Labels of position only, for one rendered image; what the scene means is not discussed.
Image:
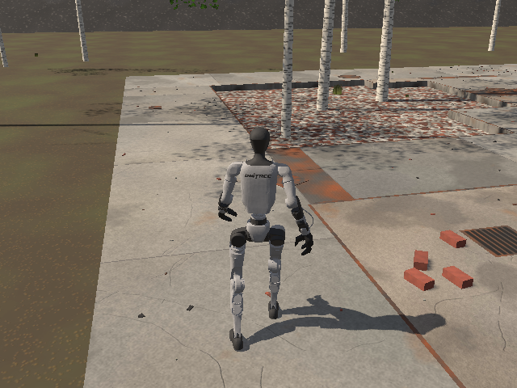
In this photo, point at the robot left upper arm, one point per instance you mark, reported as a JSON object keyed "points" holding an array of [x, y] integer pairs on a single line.
{"points": [[230, 180]]}

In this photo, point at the robot left forearm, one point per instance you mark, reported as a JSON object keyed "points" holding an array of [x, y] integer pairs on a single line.
{"points": [[222, 207]]}

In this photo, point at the right robot shin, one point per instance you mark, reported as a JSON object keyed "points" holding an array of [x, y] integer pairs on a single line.
{"points": [[274, 284]]}

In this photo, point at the left robot hand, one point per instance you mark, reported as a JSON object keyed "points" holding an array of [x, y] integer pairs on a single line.
{"points": [[229, 211]]}

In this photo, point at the robot right forearm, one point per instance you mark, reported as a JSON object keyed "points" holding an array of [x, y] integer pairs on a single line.
{"points": [[300, 218]]}

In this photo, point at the right robot hand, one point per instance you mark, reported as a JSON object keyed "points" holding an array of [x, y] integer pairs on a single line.
{"points": [[308, 242]]}

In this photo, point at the robot right upper arm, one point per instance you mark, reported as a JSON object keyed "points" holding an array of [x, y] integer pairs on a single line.
{"points": [[284, 171]]}

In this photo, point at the robot head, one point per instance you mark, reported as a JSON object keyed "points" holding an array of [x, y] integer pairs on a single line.
{"points": [[259, 139]]}

